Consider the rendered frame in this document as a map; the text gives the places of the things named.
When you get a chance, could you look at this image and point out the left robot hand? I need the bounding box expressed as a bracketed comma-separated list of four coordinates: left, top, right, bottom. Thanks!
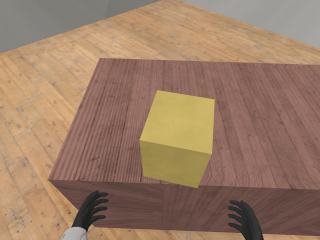
[71, 190, 109, 232]

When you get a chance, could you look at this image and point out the pedestal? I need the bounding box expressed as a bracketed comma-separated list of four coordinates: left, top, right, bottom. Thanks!
[48, 58, 320, 236]

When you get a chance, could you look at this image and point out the carton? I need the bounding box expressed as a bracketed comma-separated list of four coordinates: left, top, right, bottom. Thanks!
[139, 90, 215, 188]

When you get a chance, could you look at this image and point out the right robot hand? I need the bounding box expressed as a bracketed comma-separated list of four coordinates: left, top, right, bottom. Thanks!
[228, 200, 264, 240]

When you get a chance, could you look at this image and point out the left robot forearm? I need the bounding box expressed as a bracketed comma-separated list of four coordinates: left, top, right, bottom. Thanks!
[61, 227, 88, 240]

